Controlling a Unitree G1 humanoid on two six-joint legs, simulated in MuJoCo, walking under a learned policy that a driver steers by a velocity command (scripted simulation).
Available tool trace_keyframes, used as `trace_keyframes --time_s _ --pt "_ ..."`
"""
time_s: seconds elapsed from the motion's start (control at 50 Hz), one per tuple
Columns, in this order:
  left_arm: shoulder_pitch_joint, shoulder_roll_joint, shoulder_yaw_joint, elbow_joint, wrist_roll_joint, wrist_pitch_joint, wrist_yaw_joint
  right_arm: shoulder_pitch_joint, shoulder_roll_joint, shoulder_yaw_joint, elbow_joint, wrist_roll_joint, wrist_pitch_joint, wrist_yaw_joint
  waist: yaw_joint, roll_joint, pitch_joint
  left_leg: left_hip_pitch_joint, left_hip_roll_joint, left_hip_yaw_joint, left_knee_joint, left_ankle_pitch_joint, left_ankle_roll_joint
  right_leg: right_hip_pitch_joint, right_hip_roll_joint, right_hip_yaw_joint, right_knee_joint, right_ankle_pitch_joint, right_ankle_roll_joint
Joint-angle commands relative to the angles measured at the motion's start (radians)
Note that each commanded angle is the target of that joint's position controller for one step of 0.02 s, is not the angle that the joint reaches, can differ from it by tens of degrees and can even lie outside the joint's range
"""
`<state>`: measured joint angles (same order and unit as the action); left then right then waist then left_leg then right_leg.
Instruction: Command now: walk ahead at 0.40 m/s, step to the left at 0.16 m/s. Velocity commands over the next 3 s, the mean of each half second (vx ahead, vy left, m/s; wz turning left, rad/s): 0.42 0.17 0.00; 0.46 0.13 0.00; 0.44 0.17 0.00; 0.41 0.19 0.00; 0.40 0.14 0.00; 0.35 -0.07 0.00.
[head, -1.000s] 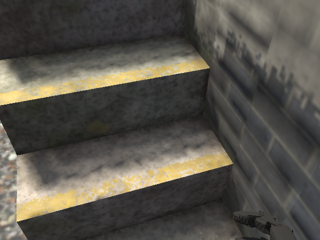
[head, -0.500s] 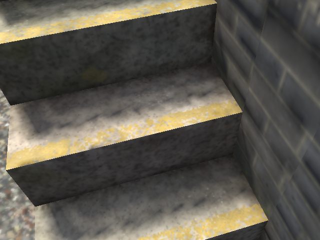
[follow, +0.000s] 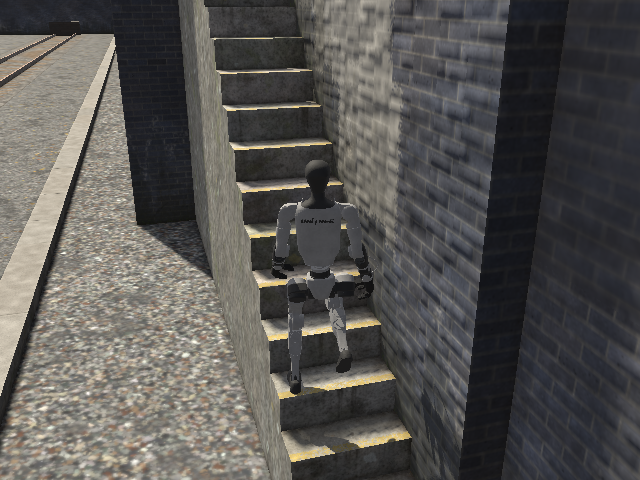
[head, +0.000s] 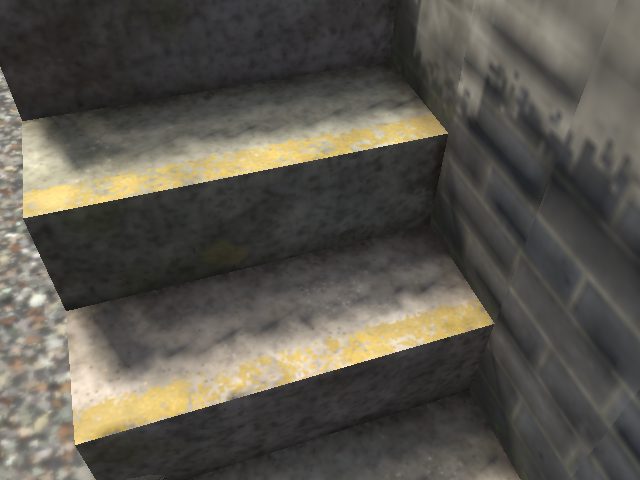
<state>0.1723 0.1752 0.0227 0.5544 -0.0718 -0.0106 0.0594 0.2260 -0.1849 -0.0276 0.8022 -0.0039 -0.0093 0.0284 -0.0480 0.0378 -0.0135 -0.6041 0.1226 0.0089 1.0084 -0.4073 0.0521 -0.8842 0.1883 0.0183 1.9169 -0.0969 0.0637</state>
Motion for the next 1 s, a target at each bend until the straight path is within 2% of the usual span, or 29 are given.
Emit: trace_keyframes --time_s 0.02,0.08,0.16,0.18,0.24,0.28,0.3,0.32,0.34,0.36,0.38,0.42,0.44,0.46,0.48,0.5,0.52,0.56,0.6,0.62,0.64,0.66,0.68,0.7,0.72,0.74,0.82,0.94,1.0 --pt "0.147 0.091 0.028 0.004 -0.010 0.032 0.027 -0.226 -0.022 0.023 -0.166 0.003 -0.060 -0.003 0.079 0.123 0.013 -0.050 0.177 -0.275 -0.475 -0.237 0.159 0.097 -0.046 0.020 -0.141 0.082 0.025" --pt "0.099 0.090 0.028 -0.021 -0.035 0.036 0.019 -0.189 -0.071 0.014 -0.193 -0.012 -0.073 -0.019 0.041 0.131 -0.023 0.082 0.207 -0.264 -0.493 -0.207 0.172 0.158 -0.088 -0.003 -0.305 0.068 0.022" --pt "0.043 0.051 0.015 -0.069 0.003 0.049 0.003 -0.228 -0.054 0.015 -0.223 0.006 -0.079 -0.008 0.033 0.153 -0.002 0.083 0.198 -0.223 -0.373 -0.105 0.179 0.220 -0.188 0.002 -0.583 -0.046 -0.013" --pt "0.092 0.044 0.043 -0.048 0.143 0.058 0.009 -0.038 -0.235 -0.082 -0.147 -0.045 -0.072 -0.059 0.030 0.174 0.016 0.186 0.167 -0.271 -0.519 -0.445 0.209 0.204 -0.232 -0.050 -0.595 -0.087 -0.097" --pt "0.125 0.082 0.048 -0.040 0.117 0.037 0.002 -0.108 -0.152 -0.077 -0.197 -0.071 -0.056 -0.076 0.060 0.192 0.042 0.151 0.161 -0.327 -0.447 -0.443 0.175 0.270 -0.327 0.040 -0.858 -0.151 -0.148" --pt "0.345 0.101 0.029 0.026 0.135 -0.024 -0.017 -0.255 -0.078 -0.042 -0.263 -0.113 -0.002 -0.055 0.199 -0.098 0.037 -0.023 -0.038 -0.017 0.098 -0.136 0.010 0.589 -0.334 0.081 -1.421 -0.093 -0.133" --pt "0.480 0.139 0.035 0.116 0.146 -0.060 -0.018 -0.429 -0.051 -0.031 -0.288 -0.097 -0.003 -0.028 0.284 -0.394 0.145 -0.258 -0.160 0.092 0.436 -0.138 -0.010 0.729 -0.314 -0.008 -1.483 0.231 -0.095" --pt "0.557 0.097 0.024 0.170 0.118 -0.074 0.002 -0.436 0.011 -0.018 -0.274 -0.098 -0.016 -0.033 0.319 -0.358 0.138 -0.361 -0.232 -0.019 0.741 -0.213 0.008 0.787 -0.321 -0.056 -1.607 0.418 -0.041" --pt "0.603 0.110 0.016 0.191 0.130 -0.098 0.009 -0.459 0.061 -0.003 -0.294 -0.083 -0.039 -0.029 0.310 -0.342 0.158 -0.468 -0.291 -0.089 0.990 -0.220 -0.009 0.850 -0.326 -0.003 -1.671 0.508 -0.012" --pt "0.500 0.033 -0.001 0.268 0.129 -0.095 -0.001 -0.336 0.110 0.016 -0.256 -0.073 -0.021 -0.045 0.207 -0.143 0.115 -0.349 -0.283 -0.024 1.041 -0.175 0.054 0.858 -0.386 -0.059 -1.998 0.634 -0.022" --pt "0.346 0.064 -0.007 0.289 0.133 -0.098 -0.018 -0.224 0.055 -0.001 -0.259 -0.069 0.020 -0.052 0.052 -0.124 0.070 -0.362 -0.281 0.104 1.094 -0.213 0.095 1.016 -0.408 -0.113 -2.068 0.879 -0.065" --pt "0.211 0.169 0.002 0.217 0.155 -0.115 -0.011 -0.232 -0.056 0.005 -0.388 0.014 0.061 -0.043 -0.120 -0.257 -0.083 -0.194 -0.372 0.349 0.515 -0.589 0.059 1.192 -0.382 -0.186 -1.670 2.658 0.028" --pt "0.202 0.282 0.054 0.180 0.124 -0.135 0.007 -0.300 -0.123 0.013 -0.448 -0.047 0.059 -0.025 -0.085 -0.499 -0.133 -0.092 -0.437 0.389 -0.142 -0.652 0.018 1.300 -0.392 -0.163 -1.336 3.326 0.090" --pt "0.224 0.336 0.087 0.161 0.039 -0.110 0.087 -0.160 -0.163 -0.011 -0.355 -0.104 0.093 -0.004 -0.083 -0.409 -0.195 0.266 -0.498 0.427 -0.378 -0.436 0.020 1.070 -0.351 -0.155 -1.179 3.163 0.200" --pt "0.326 0.268 0.062 0.161 -0.063 -0.097 0.126 0.079 -0.169 -0.041 -0.179 -0.099 0.056 0.047 -0.080 -0.126 -0.362 1.402 -0.309 0.131 0.040 -0.006 0.316 -0.053 -0.299 -0.046 -0.778 2.484 0.399" --pt "-0.073 0.320 0.036 0.049 -0.064 -0.127 0.094 0.440 -0.212 -0.085 -0.192 -0.022 0.067 0.010 -0.470 0.573 -0.711 1.519 0.224 -0.602 -0.037 1.156 0.631 -0.284 -0.011 0.286 0.160 -0.667 0.217" --pt "-0.300 0.278 0.034 -0.037 -0.035 -0.179 0.073 0.495 -0.262 -0.123 -0.199 -0.009 0.055 -0.069 -0.390 0.318 -0.843 1.591 0.297 -0.681 -0.092 0.965 0.508 -0.340 0.051 0.598 0.447 -0.649 0.080" --pt "-0.147 0.149 0.023 -0.107 0.096 -0.110 0.065 -0.131 -0.265 -0.117 -0.275 -0.131 -0.004 -0.108 0.006 0.252 -0.408 0.902 0.410 -0.644 -0.126 0.819 0.236 -0.479 -0.192 0.549 0.491 -0.810 -0.066" --pt "0.646 0.251 0.108 0.119 0.166 0.039 0.090 -1.125 -0.175 -0.041 -0.423 -0.109 -0.032 -0.089 0.710 -0.057 -0.118 -0.555 0.320 -0.210 0.066 0.223 0.064 0.503 -0.223 0.214 0.107 -0.424 -0.064" --pt "0.973 0.227 0.115 0.220 0.149 0.089 0.107 -1.300 -0.119 -0.002 -0.392 -0.080 -0.030 -0.073 0.914 -0.222 0.102 -0.849 0.100 0.170 0.202 0.106 -0.042 0.751 -0.121 0.021 -0.387 -0.116 -0.071" --pt "0.957 0.217 0.113 0.244 0.115 0.082 0.105 -1.121 -0.105 -0.004 -0.342 -0.058 -0.006 -0.084 0.815 -0.356 0.135 -0.807 -0.037 0.294 0.253 -0.018 -0.022 0.854 -0.084 0.027 -0.840 0.183 -0.083" --pt "0.753 0.163 0.083 0.200 0.121 0.070 0.073 -0.721 -0.105 0.002 -0.192 -0.023 0.035 -0.084 0.599 -0.391 0.049 -0.540 -0.087 0.211 0.481 -0.296 0.036 0.813 -0.072 0.052 -1.145 0.083 -0.129" --pt "0.591 0.160 0.065 0.153 0.177 0.024 0.064 -0.607 -0.092 0.015 -0.192 -0.030 0.083 -0.051 0.465 -0.535 0.045 -0.376 -0.214 0.115 0.903 -0.364 0.004 0.565 -0.104 0.390 -1.229 0.361 -0.246" --pt "0.201 0.170 0.048 0.022 0.122 -0.024 0.060 -0.373 -0.060 0.002 -0.225 -0.064 0.114 -0.021 0.167 -0.596 0.019 -0.320 -0.222 -0.098 1.169 -0.224 -0.048 0.403 -0.327 0.903 -1.312 0.290 -0.367" --pt "0.037 0.177 0.045 -0.021 0.067 -0.033 0.037 -0.301 -0.055 -0.018 -0.214 -0.105 0.107 0.008 0.033 -0.376 0.008 -0.271 -0.182 -0.149 1.172 -0.031 -0.072 0.354 -0.356 0.982 -1.416 0.028 -0.363" --pt "0.003 0.201 0.044 -0.006 0.045 -0.026 0.036 -0.205 -0.043 -0.029 -0.200 -0.103 0.101 0.036 -0.044 -0.355 0.001 -0.350 -0.166 -0.185 1.099 0.022 -0.074 0.422 -0.375 0.962 -1.438 -0.270 -0.320" --pt "0.052 0.235 0.077 0.066 0.080 -0.025 0.058 -0.151 -0.082 -0.019 -0.210 -0.094 0.077 0.040 -0.029 -0.168 -0.016 -0.398 -0.142 -0.221 1.001 0.231 -0.072 0.566 -0.338 0.615 -1.279 -0.327 -0.182" --pt "0.176 0.226 0.087 0.023 0.102 0.012 0.067 -0.207 -0.047 0.010 -0.235 -0.080 0.086 0.008 0.063 -0.141 0.008 -0.288 -0.136 -0.129 0.632 0.132 -0.090 0.479 -0.344 0.474 -1.223 -0.473 -0.173" --pt "-0.079 0.300 0.103 -0.060 0.124 0.010 0.080 -0.100 -0.037 0.008 -0.262 -0.080 0.098 -0.011 -0.060 -0.220 -0.051 -0.084 -0.095 -0.117 0.573 0.145 -0.087 0.313 -0.376 0.410 -1.260 -0.534 -0.161"
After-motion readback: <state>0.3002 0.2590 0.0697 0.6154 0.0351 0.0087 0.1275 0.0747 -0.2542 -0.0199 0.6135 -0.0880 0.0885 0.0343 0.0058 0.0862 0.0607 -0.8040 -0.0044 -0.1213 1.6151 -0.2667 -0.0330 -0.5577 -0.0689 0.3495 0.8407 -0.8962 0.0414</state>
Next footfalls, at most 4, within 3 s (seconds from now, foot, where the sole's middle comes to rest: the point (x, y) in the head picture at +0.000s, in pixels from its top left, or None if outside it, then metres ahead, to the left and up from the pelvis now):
0.22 right None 0.01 -0.17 -0.68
0.40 right None -0.16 -0.20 -0.89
0.46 left None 0.07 -0.02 -0.72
0.66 right None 0.15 -0.36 -0.71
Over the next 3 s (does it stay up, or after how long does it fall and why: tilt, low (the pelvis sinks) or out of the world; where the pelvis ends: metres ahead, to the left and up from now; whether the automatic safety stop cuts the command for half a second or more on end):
stays up -0.66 0.10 -0.78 its command is cut before an obstacle from the start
